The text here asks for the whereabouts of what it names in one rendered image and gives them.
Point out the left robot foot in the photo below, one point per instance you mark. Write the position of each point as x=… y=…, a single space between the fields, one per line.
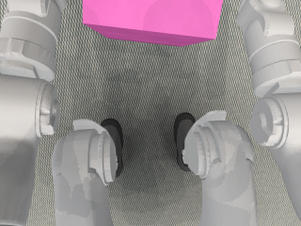
x=114 y=129

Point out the carton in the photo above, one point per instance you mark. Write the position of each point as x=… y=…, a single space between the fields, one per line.
x=166 y=22

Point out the robot left forearm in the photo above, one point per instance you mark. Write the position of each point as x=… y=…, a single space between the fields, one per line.
x=28 y=38

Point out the right robot upper arm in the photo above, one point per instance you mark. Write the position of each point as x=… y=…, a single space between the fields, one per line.
x=276 y=123

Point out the robot right forearm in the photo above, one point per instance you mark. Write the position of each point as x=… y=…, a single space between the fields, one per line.
x=272 y=48

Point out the left robot upper arm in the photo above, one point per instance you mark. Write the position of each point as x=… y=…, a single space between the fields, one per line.
x=29 y=110

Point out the left robot shin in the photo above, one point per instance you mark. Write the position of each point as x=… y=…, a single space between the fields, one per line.
x=80 y=124

